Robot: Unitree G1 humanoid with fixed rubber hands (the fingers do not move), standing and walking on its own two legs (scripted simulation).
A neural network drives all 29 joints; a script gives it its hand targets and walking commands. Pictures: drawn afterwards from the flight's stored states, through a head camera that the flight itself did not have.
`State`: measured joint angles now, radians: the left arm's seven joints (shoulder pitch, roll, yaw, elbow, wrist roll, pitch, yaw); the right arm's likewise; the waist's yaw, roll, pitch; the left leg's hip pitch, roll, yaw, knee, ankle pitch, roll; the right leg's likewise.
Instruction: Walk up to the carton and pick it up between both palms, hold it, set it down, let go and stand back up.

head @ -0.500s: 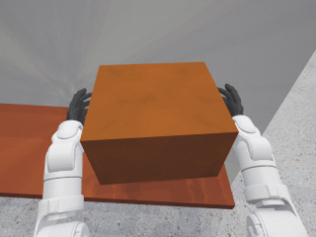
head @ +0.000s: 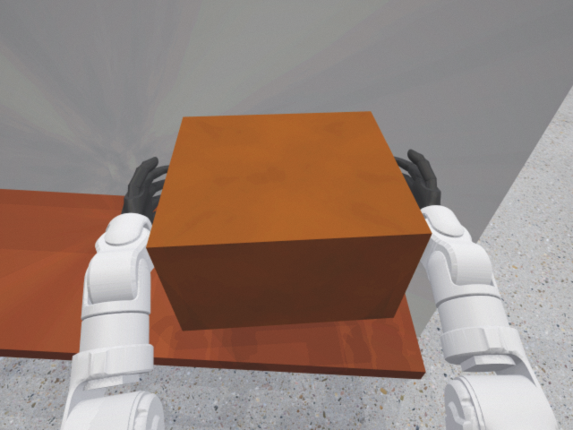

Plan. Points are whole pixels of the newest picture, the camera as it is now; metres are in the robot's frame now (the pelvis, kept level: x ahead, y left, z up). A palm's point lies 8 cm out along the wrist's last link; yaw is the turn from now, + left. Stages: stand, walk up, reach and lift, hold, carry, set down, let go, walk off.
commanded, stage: hold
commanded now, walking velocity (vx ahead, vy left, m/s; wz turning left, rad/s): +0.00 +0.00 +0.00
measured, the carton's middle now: (283, 212) +0.38 +0.00 +0.15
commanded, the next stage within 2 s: none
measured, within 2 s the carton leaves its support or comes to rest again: neither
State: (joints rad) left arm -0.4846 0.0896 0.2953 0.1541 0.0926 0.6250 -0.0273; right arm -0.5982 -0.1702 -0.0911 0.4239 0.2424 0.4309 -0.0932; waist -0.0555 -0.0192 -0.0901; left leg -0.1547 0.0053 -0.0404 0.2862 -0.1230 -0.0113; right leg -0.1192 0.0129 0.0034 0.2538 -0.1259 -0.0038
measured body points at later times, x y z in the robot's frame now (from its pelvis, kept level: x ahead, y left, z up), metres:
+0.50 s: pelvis +0.01 +0.00 +0.00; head -0.02 +0.01 +0.45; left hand +0.37 +0.19 +0.16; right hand +0.38 -0.19 +0.17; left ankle +0.02 +0.12 -0.75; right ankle +0.01 -0.12 -0.75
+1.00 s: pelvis +0.00 +0.00 +0.00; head -0.03 +0.01 +0.45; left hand +0.37 +0.19 +0.16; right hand +0.38 -0.19 +0.18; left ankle +0.02 +0.12 -0.75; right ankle +0.01 -0.12 -0.75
